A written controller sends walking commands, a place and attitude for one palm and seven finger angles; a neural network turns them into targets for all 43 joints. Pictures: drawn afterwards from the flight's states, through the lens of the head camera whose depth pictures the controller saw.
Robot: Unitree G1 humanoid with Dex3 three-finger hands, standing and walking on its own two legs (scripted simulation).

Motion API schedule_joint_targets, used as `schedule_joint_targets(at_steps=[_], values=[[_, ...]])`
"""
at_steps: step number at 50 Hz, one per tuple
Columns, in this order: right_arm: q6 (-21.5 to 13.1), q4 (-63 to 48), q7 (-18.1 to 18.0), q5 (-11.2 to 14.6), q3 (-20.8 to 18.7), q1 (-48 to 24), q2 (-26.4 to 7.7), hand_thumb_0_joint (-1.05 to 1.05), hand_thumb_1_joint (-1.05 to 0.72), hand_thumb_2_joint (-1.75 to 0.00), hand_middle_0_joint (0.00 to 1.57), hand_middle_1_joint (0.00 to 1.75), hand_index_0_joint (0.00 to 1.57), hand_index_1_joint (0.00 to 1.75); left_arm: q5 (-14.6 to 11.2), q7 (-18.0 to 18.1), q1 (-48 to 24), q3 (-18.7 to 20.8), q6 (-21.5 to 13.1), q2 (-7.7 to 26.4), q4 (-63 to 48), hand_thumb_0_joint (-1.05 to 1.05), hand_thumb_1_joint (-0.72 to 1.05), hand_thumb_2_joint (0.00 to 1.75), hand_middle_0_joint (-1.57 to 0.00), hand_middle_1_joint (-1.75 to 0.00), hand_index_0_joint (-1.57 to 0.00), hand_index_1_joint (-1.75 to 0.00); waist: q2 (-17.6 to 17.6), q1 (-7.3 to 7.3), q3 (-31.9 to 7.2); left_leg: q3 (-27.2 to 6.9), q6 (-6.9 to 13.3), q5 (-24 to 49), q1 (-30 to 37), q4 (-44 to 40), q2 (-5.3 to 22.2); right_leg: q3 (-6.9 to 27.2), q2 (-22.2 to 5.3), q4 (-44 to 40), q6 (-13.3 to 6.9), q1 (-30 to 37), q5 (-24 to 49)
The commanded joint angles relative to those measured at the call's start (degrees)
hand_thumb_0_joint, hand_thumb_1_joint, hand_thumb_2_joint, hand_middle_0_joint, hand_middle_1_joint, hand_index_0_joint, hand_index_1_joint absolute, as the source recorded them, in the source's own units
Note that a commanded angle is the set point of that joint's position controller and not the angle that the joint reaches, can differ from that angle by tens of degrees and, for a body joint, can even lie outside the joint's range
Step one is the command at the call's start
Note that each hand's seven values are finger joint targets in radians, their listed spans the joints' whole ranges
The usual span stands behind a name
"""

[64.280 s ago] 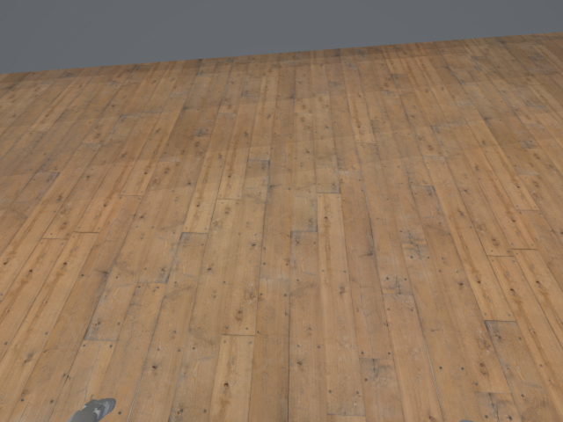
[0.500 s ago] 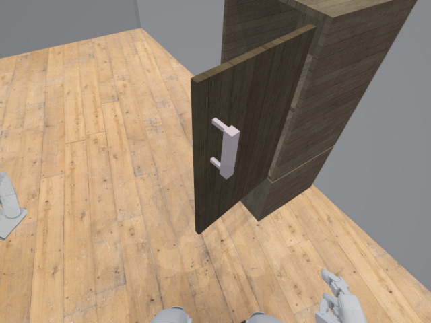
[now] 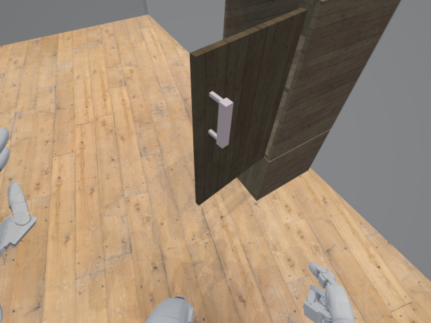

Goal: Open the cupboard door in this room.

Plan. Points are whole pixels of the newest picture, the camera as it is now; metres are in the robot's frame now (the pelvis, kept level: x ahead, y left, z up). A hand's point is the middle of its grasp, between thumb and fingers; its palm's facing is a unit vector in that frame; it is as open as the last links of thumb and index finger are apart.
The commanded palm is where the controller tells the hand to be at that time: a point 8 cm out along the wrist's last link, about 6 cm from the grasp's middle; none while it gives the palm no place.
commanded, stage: stop stepping back and stand still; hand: left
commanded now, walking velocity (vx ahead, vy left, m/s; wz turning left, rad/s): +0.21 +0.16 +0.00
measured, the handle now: (218, 120) +0.55 +0.06 +0.03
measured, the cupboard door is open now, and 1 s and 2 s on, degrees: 99 99 99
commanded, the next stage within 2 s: let the arm hang, fingers relaxed in 0.80 s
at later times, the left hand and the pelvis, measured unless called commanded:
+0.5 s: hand out of the picture +0.12 +0.28 +0.16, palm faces +0.42 -0.79 -0.45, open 7.4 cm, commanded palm +0.06 +0.31 +0.18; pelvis -0.09 +0.02 +0.00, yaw -2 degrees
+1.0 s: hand (43, 294) +0.14 +0.28 +0.04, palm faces +0.20 -0.85 -0.48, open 7.4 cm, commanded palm none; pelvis -0.09 +0.03 -0.01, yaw -2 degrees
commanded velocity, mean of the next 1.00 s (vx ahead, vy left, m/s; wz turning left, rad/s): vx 0.12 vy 0.01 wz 0.00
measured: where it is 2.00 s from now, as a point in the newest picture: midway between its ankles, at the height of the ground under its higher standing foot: outside the picture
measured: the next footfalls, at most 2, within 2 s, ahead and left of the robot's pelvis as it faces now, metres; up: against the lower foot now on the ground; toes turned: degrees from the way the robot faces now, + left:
left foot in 0.16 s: -0.07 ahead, +0.10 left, +0.00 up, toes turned +3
right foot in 0.54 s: -0.06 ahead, -0.08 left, +0.00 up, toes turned -7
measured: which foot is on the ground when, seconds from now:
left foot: up 0.00-0.14, down 0.16-0.58, up 0.60-0.82, down 0.84-1.00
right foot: down 0.00-0.20, up 0.22-0.52, down 0.54-1.00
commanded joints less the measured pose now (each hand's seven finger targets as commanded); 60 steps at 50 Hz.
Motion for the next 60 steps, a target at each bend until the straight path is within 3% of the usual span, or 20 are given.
schedule_joint_targets(at_steps=[1, 6, 8, 10, 11, 13, 16, 24, 26, 29, 31, 34, 39, 44, 45, 47, 50, 52, 54, 60], values=[[-1.54, -11.14, -1.92, 0.38, -1.48, -4.09, -6.06, 0.0, -0.9, -0.9, 0.2, 0.3, 0.2, 0.3, -0.23, 2.23, -0.29, 7.13, -1.86, 12.37, -7.98, 0.0, 0.9, 0.9, -0.2, -0.3, -0.2, -0.3, 1.2, -3.56, -10.99, 1.3, 0.97, 0.0, 7.87, -8.62, 0.0, 9.35, -13.77, -6.22, -3.83, 8.73, 50.41], [-0.37, -13.86, -2.03, 0.91, -2.22, 0.14, -8.4, 0.0, -0.9, -0.9, 0.2, 0.3, 0.2, 0.3, -1.29, 2.68, 5.82, 10.12, -0.51, 14.02, -12.19, 0.0, 0.9, 0.9, -0.2, -0.3, -0.2, -0.3, -1.87, -4.58, -16.99, 0.11, 3.19, 11.88, 18.83, -39.04, 1.3, 7.48, -9.1, -4.9, -0.97, 18.29, 39.47], [-0.07, -16.18, -1.59, 1.3, -3.24, 0.24, -10.14, 0.0, -0.9, -0.9, 0.2, 0.3, 0.2, 0.3, -1.54, 2.17, 5.56, 11.76, -1.07, 15.3, -17.83, 0.0, 0.9, 0.9, -0.2, -0.3, -0.2, -0.3, 8.27, -3.88, -16.7, -8.28, 4.26, 38.28, 27.22, -39.75, 9.88, 3.8, -2.93, -0.91, 1.45, 10.55, 24.07], [-1.01, -16.44, -0.27, 1.88, -3.86, 1.01, -10.12, 0.0, -0.9, -0.9, 0.2, 0.3, 0.2, 0.3, -1.57, 1.29, 8.59, 13.27, -1.59, 16.66, -18.72, 0.0, 0.9, 0.9, -0.2, -0.3, -0.2, -0.3, 13.87, -3.1, -17.23, -8.69, 3.92, 61.39, 38.48, -34.21, 14.33, -0.18, -0.02, 3.61, 1.61, -3.18, 6.81], [-1.68, -15.43, 0.03, 0.64, -3.52, 1.03, -9.02, 0.0, -0.9, -0.9, 0.2, 0.3, 0.2, 0.3, -1.83, 0.94, 9.7, 15.11, -1.81, 17.61, -17.9, 0.0, 0.9, 0.9, -0.2, -0.3, -0.2, -0.3, 22.56, -3.77, -14.96, -8.39, 1.72, 70.12, 41.51, -34.65, 13.92, -4.4, 0.83, 7.01, 1.73, -10.0, 0.79], [-2.39, -14.15, 0.43, -0.36, -2.86, 2.02, -8.89, 0.0, -0.9, -0.9, 0.2, 0.3, 0.2, 0.3, -1.49, -0.04, 7.64, 11.6, -1.94, 15.21, -18.13, 0.0, 0.9, 0.9, -0.2, -0.3, -0.2, -0.3, 21.73, -4.38, -6.2, -8.78, -0.52, 56.47, 33.12, -38.44, 14.29, -6.79, 0.83, 11.95, 1.93, -11.01, -5.11], [-3.53, -12.36, -0.4, 0.16, -3.12, 2.92, -10.2, 0.0, -0.9, -0.9, 0.2, 0.3, 0.2, 0.3, -1.37, 0.33, 1.69, 7.43, -1.59, 11.94, -16.32, 0.0, 0.9, 0.9, -0.2, -0.3, -0.2, -0.3, 12.25, -5.09, -1.4, -9.02, 4.43, 32.19, 25.98, -41.76, 15.45, -8.54, 0.27, 10.59, 2.11, -9.71, -2.52], [-2.94, -10.74, -2.38, -0.42, -1.89, 0.25, -10.1, 0.0, -0.9, -0.9, 0.2, 0.3, 0.2, 0.3, -0.54, 1.44, -3.82, 5.63, -0.75, 12.04, -7.53, 0.0, 0.9, 0.9, -0.2, -0.3, -0.2, -0.3, 11.4, -4.64, 0.02, -10.76, 7.67, -1.72, 13.69, -45.51, 15.44, -8.63, -1.11, -4.01, 1.94, 5.33, -1.48], [-2.63, -10.92, -2.3, -0.5, -2.11, -0.19, -10.2, 0.0, -0.9, -0.9, 0.2, 0.3, 0.2, 0.3, -0.27, 1.44, -3.19, 6.27, -0.76, 13.09, -8.07, 0.0, 0.9, 0.9, -0.2, -0.3, -0.2, -0.3, 7.68, -4.52, -2.58, -7.84, 6.48, -0.67, 10.7, -40.04, 12.23, -4.55, -2.81, -7.87, 0.3, 11.6, 1.8], [-2.35, -11.19, -1.48, -0.37, -2.66, 0.66, -9.41, 0.0, -0.9, -0.9, 0.2, 0.3, 0.2, 0.3, -0.88, 1.37, -3.42, 7.87, -1.55, 14.25, -9.77, 0.0, 0.9, 0.9, -0.2, -0.3, -0.2, -0.3, -3.49, -4.23, -6.46, -1.35, 3.86, -2.51, 5.9, -20.15, 2.71, 17.7, -15.82, -15.3, -7.19, 10.84, -4.19], [-1.78, -11.02, -0.92, 0.38, -3.83, 0.42, -9.58, 0.0, -0.9, -0.9, 0.2, 0.3, 0.2, 0.3, -0.98, 1.62, -1.31, 8.81, -2.06, 14.43, -10.72, 0.0, 0.9, 0.9, -0.2, -0.3, -0.2, -0.3, -3.63, -3.04, -7.22, -2.67, 3.36, -6.13, 2.27, -4.2, 2.43, 22.95, -21.01, -18.83, -10.36, 10.9, -7.42], [-1.0, -10.95, -0.84, 0.0, -2.5, 1.35, -7.93, 0.0, -0.9, -0.9, 0.2, 0.3, 0.2, 0.3, -0.79, 1.73, 1.56, 9.47, -3.07, 13.53, -9.42, 0.0, 0.9, 0.9, -0.2, -0.3, -0.2, -0.3, 1.56, -4.17, -5.88, -3.56, 3.12, -0.79, 4.37, -9.15, 4.69, 13.21, -18.71, -15.63, -9.82, 8.26, 4.34], [-1.5, -10.73, -2.01, -0.09, -2.17, 1.44, -7.79, 0.0, -0.9, -0.9, 0.2, 0.3, 0.2, 0.3, -1.31, 1.83, 1.19, 8.05, -3.47, 12.3, -7.23, 0.0, 0.9, 0.9, -0.2, -0.3, -0.2, -0.3, 2.26, -4.41, -2.15, 2.04, 3.69, 8.02, 18.78, -27.85, 2.58, 5.35, -12.62, -16.28, -4.6, -2.47, -6.97], [-2.36, -12.18, -2.37, 0.57, -3.49, 1.03, -10.23, 0.0, -0.9, -0.9, 0.2, 0.3, 0.2, 0.3, -1.77, 1.43, 0.26, 7.78, -3.74, 12.24, -9.18, 0.0, 0.9, 0.9, -0.2, -0.3, -0.2, -0.3, 8.1, -3.47, -2.53, -7.82, 6.22, 12.81, 18.76, -35.96, 9.47, 1.93, -5.11, -8.29, 1.43, 1.29, 2.82], [-2.76, 0.66, 3.22, -0.28, -5.46, 0.52, -19.02, 0.0, -0.9, -0.9, 0.2, 0.3, 0.2, 0.3, 4.18, -7.36, -3.38, -16.55, 7.9, 0.17, 33.63, 0.0, 0.9, 0.9, -0.2, -0.3, -0.2, -0.3, 10.63, -6.53, -0.44, -9.12, 6.38, 25.1, 13.69, -27.48, 10.7, -4.74, -7.39, 3.46, 1.3, -6.02, 12.72], [1.35, -0.97, 2.44, -0.1, -4.62, 4.13, -13.06, 0.0, -0.9, -0.9, 0.2, 0.3, 0.2, 0.3, 2.73, -8.47, -2.04, -17.04, 13.81, -5.33, 35.44, 0.0, 0.9, 0.9, -0.2, -0.3, -0.2, -0.3, 11.1, -4.5, -3.94, -9.05, 7.6, 32.45, 12.57, -32.35, 12.36, -4.86, -4.17, 6.74, 1.93, -0.28, 4.85], [3.28, -0.57, 2.26, -1.21, -2.84, 3.29, -12.91, 0.0, -0.9, -0.9, 0.2, 0.3, 0.2, 0.3, 2.6, -8.46, -6.53, -17.71, 13.34, -4.0, 43.07, 0.0, 0.9, 0.9, -0.2, -0.3, -0.2, -0.3, 0.5, -2.98, -6.67, -14.19, 9.46, 29.52, 11.25, -32.64, 13.87, -4.21, -3.63, 4.82, 1.39, 2.29, 0.08], [3.88, 0.36, 2.17, -0.87, -2.62, 2.16, -12.08, 0.0, -0.9, -0.9, 0.2, 0.3, 0.2, 0.3, 2.8, -8.25, -8.12, -17.86, 12.49, -0.91, 50.08, 0.0, 0.9, 0.9, -0.2, -0.3, -0.2, -0.3, -10.04, -2.2, -9.2, -7.63, 5.51, 24.11, 12.43, -27.39, 7.8, 1.02, -8.47, -3.66, -0.45, 6.82, 15.31], [5.37, 2.61, 2.2, -1.03, -2.57, 2.73, -11.26, 0.0, -0.9, -0.9, 0.2, 0.3, 0.2, 0.3, 2.49, -8.08, -11.53, -18.3, 12.02, 1.64, 57.73, 0.0, 0.9, 0.9, -0.2, -0.3, -0.2, -0.3, -12.46, -3.59, -7.11, -4.1, 3.42, 13.76, 15.34, -24.57, 3.07, 5.43, -13.92, -8.23, -4.19, 4.23, 24.85], [6.57, 11.27, 1.94, -0.73, -0.96, 3.88, -8.12, 0.0, -0.9, -0.9, 0.2, 0.3, 0.2, 0.3, 1.04, -7.27, -11.7, -21.2, 12.27, -2.14, 74.71, 0.0, 0.9, 0.9, -0.2, -0.3, -0.2, -0.3, 12.78, -3.57, -4.14, -6.84, 4.13, 23.2, 21.01, -34.65, 7.12, 0.0, -7.29, -8.52, -0.54, 4.24, 10.99]])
